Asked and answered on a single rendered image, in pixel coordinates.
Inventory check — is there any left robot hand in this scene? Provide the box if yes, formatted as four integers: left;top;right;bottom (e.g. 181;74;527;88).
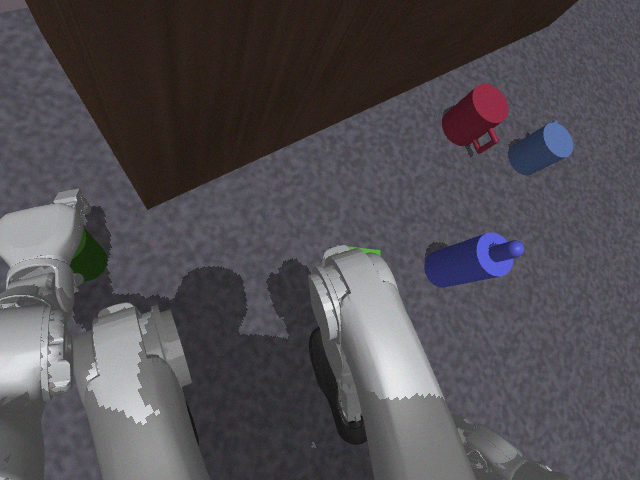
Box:
0;188;91;293

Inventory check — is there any right robot foot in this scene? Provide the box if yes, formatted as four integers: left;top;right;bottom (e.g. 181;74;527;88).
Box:
309;327;367;445

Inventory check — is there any right robot arm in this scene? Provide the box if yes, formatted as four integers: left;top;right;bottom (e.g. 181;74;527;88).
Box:
512;461;573;480

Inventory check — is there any left robot arm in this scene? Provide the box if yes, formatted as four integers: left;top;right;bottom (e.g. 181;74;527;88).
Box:
0;258;74;480

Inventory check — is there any right robot hand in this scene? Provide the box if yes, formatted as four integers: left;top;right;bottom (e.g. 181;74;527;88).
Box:
451;413;529;480

